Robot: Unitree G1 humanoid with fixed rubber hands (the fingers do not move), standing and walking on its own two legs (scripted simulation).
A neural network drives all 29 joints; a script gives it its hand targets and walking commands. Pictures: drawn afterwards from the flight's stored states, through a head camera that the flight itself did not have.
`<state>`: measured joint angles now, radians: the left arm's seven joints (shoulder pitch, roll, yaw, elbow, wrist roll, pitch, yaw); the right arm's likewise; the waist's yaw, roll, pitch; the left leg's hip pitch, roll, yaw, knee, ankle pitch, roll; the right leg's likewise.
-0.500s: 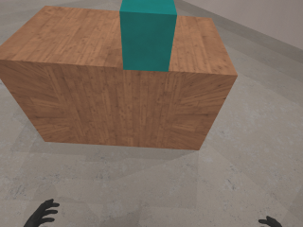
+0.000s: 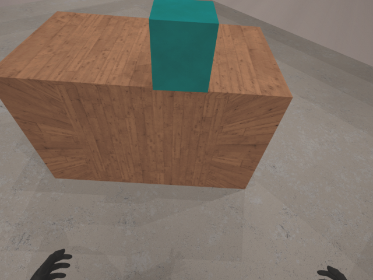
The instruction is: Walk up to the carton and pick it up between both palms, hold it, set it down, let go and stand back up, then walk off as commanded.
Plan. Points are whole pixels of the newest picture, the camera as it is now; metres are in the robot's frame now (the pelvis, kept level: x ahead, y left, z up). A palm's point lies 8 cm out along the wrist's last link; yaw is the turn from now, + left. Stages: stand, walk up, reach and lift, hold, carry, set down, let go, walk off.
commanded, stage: stand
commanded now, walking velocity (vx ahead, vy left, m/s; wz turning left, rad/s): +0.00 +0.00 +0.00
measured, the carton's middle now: (182, 46) +0.88 +0.06 +0.08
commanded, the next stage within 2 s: none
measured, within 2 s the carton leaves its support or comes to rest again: neither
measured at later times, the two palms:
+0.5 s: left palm out of the picture +0.13 +0.31 -0.09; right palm out of the picture +0.13 -0.32 -0.05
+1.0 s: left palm out of the picture +0.11 +0.31 -0.09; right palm out of the picture +0.12 -0.32 -0.05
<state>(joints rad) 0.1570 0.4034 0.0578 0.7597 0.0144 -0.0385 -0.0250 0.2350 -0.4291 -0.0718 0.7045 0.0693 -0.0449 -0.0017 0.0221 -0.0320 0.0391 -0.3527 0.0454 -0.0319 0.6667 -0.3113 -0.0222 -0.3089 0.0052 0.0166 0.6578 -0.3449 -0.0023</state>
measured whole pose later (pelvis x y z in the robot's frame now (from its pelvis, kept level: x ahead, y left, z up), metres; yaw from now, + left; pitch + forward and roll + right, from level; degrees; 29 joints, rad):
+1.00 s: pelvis -0.01 +0.00 +0.00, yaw +0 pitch -1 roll -1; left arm 0.17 0.40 0.06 0.80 0.01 -0.04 -0.03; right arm 0.23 -0.43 -0.07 0.70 0.07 -0.04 0.00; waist 0.02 -0.03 0.01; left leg -0.35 0.05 -0.03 0.66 -0.29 -0.03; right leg -0.31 0.00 0.02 0.64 -0.32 0.00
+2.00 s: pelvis -0.01 +0.00 +0.00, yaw +0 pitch -1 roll -1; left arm 0.18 0.40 0.06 0.81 0.01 -0.04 -0.03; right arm 0.23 -0.43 -0.07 0.71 0.07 -0.03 0.00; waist 0.02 -0.02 0.00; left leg -0.35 0.04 -0.03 0.65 -0.28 -0.03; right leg -0.30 0.00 0.02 0.63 -0.31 0.00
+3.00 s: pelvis -0.02 +0.00 +0.00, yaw +0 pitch -1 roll -1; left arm 0.17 0.40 0.06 0.82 0.01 -0.04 -0.03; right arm 0.23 -0.43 -0.07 0.71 0.07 -0.03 0.00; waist 0.02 -0.01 0.00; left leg -0.35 0.05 -0.03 0.63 -0.27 -0.03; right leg -0.30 0.00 0.02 0.62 -0.30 0.00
